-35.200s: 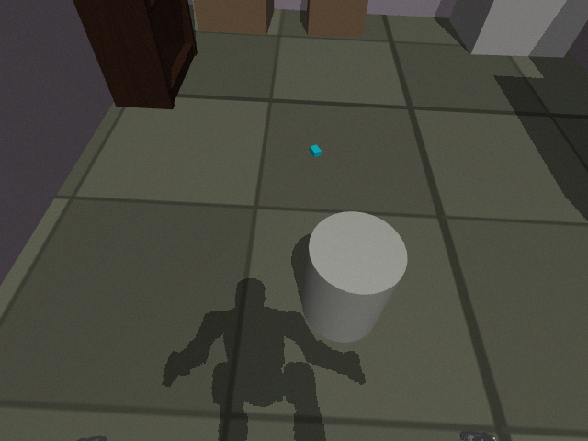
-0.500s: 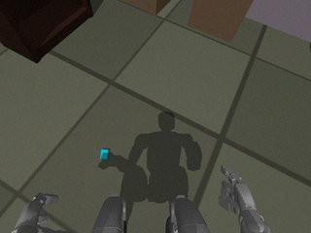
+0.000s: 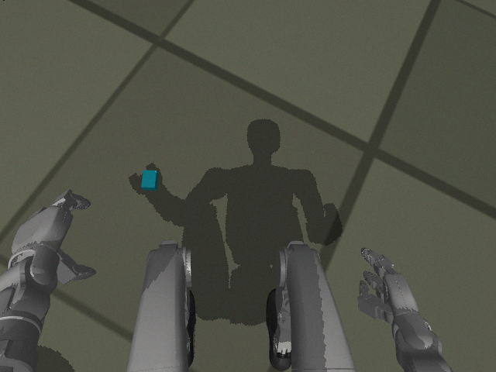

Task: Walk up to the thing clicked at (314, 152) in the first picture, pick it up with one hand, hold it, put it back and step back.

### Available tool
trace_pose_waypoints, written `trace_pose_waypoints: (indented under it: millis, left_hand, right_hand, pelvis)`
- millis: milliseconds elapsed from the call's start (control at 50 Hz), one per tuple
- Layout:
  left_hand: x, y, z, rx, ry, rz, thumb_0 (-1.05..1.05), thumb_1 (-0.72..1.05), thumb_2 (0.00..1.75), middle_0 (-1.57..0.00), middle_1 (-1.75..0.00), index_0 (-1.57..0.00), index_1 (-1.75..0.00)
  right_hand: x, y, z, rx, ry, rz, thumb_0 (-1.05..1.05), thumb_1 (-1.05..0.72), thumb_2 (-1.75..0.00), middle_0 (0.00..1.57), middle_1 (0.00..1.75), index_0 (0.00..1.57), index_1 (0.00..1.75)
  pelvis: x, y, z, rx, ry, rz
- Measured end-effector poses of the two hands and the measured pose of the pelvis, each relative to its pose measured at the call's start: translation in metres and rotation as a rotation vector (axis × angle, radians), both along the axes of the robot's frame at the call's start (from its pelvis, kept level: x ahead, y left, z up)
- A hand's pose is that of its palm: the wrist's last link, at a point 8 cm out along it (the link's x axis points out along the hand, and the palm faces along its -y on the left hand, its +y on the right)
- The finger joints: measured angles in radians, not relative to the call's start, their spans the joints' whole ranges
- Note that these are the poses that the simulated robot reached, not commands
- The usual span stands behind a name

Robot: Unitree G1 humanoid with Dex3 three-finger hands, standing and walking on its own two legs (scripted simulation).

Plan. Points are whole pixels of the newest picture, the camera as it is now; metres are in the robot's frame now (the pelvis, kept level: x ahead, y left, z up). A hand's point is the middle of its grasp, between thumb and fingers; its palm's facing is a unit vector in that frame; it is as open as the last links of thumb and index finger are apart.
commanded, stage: rise first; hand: left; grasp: from above
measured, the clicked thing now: (150, 180) +0.52 +0.25 -0.49
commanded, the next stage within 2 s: none
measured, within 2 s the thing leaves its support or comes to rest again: neither
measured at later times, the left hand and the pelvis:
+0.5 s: hand (101, 206) +0.39 +0.30 -0.27, palm faces -0.50 -0.13 -0.85, open 13.7 cm; pelvis -0.04 +0.01 -0.13, yaw -4 degrees
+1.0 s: hand (113, 193) +0.43 +0.30 -0.33, palm faces -0.48 +0.01 -0.88, open 14.1 cm; pelvis -0.03 +0.01 -0.18, yaw -6 degrees
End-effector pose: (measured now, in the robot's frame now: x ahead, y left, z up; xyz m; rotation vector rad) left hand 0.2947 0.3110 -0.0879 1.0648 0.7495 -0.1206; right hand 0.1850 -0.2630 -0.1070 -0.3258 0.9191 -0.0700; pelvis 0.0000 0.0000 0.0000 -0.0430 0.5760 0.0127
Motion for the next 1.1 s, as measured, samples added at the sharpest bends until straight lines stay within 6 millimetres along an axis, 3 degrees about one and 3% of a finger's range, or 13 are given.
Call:
trace_pose_waypoints:
  millis: [120, 220, 360, 480, 620, 1100]
  left_hand:
    - [0.034, -0.001, -0.041, 0.081, -0.02, -0.133, 0.0, -0.34, 0.88, -0.19, -0.91, -0.19, -0.92]
    - [0.057, -0.004, -0.069, 0.126, -0.042, -0.235, 0.0, -0.36, 0.9, -0.16, -0.94, -0.16, -0.94]
    - [0.08, -0.006, -0.1, 0.169, -0.066, -0.338, 0.0, -0.39, 0.94, -0.11, -0.98, -0.12, -0.97]
    - [0.099, -0.006, -0.12, 0.21, -0.079, -0.407, 0.0, -0.42, 0.96, -0.09, -0.97, -0.1, -0.96]
    - [0.117, -0.008, -0.141, 0.244, -0.096, -0.468, 0.0, -0.44, 0.97, -0.09, -0.94, -0.09, -0.94]
    - [0.151, -0.013, -0.193, 0.305, -0.129, -0.538, 0.0, -0.48, 0.98, -0.08, -0.94, -0.08, -0.93]
  right_hand:
    - [-0.047, -0.005, -0.06, 0.003, 0.14, -0.023, 0.01, -0.82, -0.88, 0.2, 0.3, 0.2, 0.3]
    - [-0.09, -0.009, -0.094, -0.01, 0.251, -0.061, 0.01, -0.82, -0.88, 0.2, 0.3, 0.2, 0.3]
    - [-0.143, -0.012, -0.115, -0.045, 0.377, -0.125, 0.01, -0.82, -0.88, 0.2, 0.3, 0.2, 0.3]
    - [-0.17, -0.013, -0.123, -0.074, 0.449, -0.154, 0.01, -0.83, -0.88, 0.2, 0.3, 0.2, 0.3]
    - [-0.178, -0.011, -0.133, -0.094, 0.496, -0.151, 0.01, -0.85, -0.88, 0.2, 0.3, 0.2, 0.3]
    - [-0.165, -0.005, -0.167, -0.117, 0.553, -0.068, 0.0, -0.9, -0.89, 0.2, 0.3, 0.2, 0.3]
  pelvis:
    - [-0.017, -0.002, -0.046, -0.008, 0.016, -0.013]
    - [-0.028, -0.001, -0.078, -0.02, 0.008, -0.022]
    - [-0.036, 0.003, -0.109, -0.041, -0.006, -0.03]
    - [-0.038, 0.007, -0.127, -0.056, -0.01, -0.033]
    - [-0.035, 0.01, -0.145, -0.069, -0.009, -0.035]
    - [-0.028, 0.009, -0.181, -0.088, -0.012, -0.052]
